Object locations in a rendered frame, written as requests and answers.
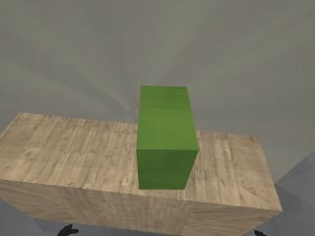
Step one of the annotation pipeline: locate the pedestal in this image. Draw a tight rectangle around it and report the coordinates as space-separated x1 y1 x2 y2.
0 112 283 236

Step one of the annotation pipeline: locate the carton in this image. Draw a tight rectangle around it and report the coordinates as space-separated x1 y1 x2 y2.
136 86 199 190

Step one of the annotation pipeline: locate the left robot hand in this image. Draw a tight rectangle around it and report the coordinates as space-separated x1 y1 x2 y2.
57 224 79 236

